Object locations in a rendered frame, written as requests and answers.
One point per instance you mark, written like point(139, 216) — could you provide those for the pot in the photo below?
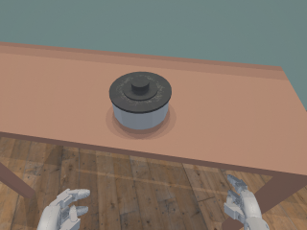
point(140, 121)

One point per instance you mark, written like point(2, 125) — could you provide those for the knob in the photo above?
point(140, 83)

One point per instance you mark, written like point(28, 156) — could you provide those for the lid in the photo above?
point(140, 102)

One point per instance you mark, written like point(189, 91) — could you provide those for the right robot forearm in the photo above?
point(255, 223)

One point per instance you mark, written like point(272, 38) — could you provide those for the right robot hand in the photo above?
point(245, 205)

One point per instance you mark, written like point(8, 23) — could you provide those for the table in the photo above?
point(234, 116)

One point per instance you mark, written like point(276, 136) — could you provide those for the left robot hand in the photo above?
point(53, 218)

